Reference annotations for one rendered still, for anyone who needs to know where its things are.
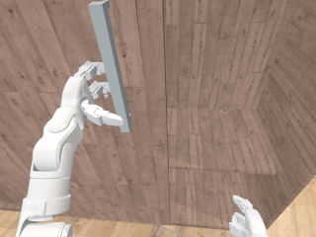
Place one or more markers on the handle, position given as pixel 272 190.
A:
pixel 99 11

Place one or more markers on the robot left forearm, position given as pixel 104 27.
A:
pixel 48 192

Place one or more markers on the wardrobe door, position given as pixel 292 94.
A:
pixel 6 197
pixel 118 176

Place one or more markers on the robot right hand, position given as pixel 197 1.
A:
pixel 251 223

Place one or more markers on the robot left upper arm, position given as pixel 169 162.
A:
pixel 48 229

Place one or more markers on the robot left hand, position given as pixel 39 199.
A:
pixel 76 94

